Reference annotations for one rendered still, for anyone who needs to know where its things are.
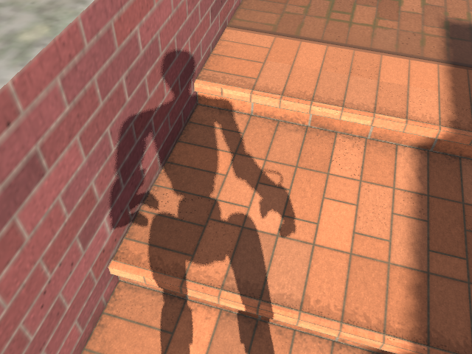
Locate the stairs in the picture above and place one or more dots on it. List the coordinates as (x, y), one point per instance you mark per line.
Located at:
(362, 225)

